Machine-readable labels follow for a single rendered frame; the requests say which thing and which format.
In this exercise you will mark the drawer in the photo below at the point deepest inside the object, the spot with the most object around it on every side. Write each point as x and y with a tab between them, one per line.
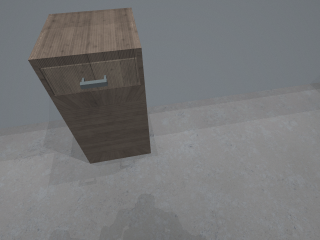
66	78

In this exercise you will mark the handle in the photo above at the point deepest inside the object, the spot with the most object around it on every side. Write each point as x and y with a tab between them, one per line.
93	83

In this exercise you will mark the cabinet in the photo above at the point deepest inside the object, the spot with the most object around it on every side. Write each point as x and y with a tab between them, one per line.
109	123

